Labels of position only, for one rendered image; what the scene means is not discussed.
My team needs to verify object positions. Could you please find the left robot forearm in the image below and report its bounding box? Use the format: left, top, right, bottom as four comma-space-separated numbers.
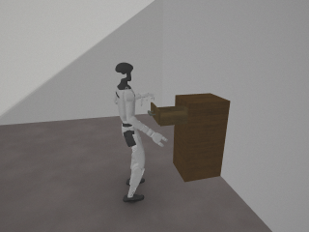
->
134, 94, 141, 100

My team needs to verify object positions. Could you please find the cabinet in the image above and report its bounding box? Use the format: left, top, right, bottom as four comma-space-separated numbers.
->
173, 93, 231, 182

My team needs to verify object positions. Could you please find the drawer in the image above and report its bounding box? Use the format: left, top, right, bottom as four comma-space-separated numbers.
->
151, 102, 188, 127

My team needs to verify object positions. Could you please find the left robot upper arm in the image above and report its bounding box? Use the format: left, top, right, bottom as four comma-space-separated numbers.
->
113, 82, 120, 104

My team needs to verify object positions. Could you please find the right robot upper arm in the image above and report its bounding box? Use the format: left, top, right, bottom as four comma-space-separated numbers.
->
124, 90, 136, 125

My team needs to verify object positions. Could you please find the handle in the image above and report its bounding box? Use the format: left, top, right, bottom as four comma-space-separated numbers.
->
148, 110, 156, 116

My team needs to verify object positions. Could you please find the robot left shin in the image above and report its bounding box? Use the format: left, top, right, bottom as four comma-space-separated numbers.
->
130, 158, 137, 176

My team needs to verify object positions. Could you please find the robot right hand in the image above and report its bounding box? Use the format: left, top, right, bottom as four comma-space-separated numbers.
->
152, 132, 168, 147

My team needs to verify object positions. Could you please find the right robot forearm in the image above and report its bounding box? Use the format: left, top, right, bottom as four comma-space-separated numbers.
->
129, 117, 155, 138

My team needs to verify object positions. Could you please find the right robot foot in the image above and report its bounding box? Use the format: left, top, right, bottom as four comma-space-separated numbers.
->
123, 193, 144, 203

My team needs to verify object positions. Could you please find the robot left hand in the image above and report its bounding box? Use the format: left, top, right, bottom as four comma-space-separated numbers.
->
140, 92, 155, 106

